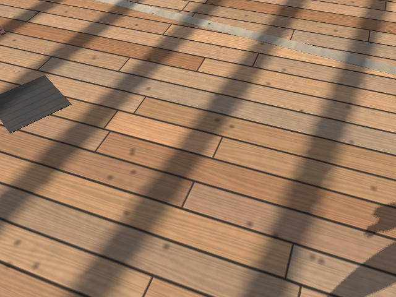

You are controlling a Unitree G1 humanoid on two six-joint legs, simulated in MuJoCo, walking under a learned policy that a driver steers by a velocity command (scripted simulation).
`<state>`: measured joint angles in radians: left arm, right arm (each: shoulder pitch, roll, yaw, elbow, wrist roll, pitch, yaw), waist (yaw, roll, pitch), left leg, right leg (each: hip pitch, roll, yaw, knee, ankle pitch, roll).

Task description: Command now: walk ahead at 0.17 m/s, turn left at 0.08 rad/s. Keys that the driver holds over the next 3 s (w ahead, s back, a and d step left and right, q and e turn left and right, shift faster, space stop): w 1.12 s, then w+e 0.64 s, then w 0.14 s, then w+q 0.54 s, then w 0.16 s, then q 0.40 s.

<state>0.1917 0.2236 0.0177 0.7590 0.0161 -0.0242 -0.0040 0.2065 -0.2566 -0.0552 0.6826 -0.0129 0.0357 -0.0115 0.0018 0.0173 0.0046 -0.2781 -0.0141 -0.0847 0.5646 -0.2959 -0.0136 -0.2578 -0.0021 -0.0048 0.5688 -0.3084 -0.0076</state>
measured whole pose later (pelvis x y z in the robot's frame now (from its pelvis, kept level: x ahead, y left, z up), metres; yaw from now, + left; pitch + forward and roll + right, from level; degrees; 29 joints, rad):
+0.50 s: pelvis +0.16 +0.00 +0.00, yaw +0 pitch +2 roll +1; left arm 0.02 0.27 0.03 0.68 -0.03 -0.08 -0.06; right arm 0.48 -0.26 -0.05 0.80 0.02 -0.05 -0.01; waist -0.11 -0.03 0.02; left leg 0.06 0.01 -0.02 0.26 -0.35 -0.01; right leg -0.56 -0.04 -0.01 0.58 -0.07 -0.02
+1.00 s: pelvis +0.42 -0.04 +0.01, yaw +0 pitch +2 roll -2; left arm 0.38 0.28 0.05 0.86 -0.02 -0.07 -0.01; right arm 0.08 -0.26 -0.04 0.70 0.01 -0.08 0.03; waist 0.09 0.04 0.02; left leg -0.65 0.09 -0.03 0.58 0.09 0.00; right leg 0.03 0.08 -0.04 0.21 -0.27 -0.06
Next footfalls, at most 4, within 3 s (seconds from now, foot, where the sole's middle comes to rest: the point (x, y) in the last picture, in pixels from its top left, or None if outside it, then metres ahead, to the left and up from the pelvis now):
0.56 right None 0.35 -0.13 -0.77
1.10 left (184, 256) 0.67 0.10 -0.77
1.66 right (254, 194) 0.93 -0.18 -0.77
2.18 left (230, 130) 1.30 -0.10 -0.77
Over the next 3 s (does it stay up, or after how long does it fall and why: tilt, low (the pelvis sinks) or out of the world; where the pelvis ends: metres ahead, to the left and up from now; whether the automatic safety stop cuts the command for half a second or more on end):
stays up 1.46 -0.25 0.01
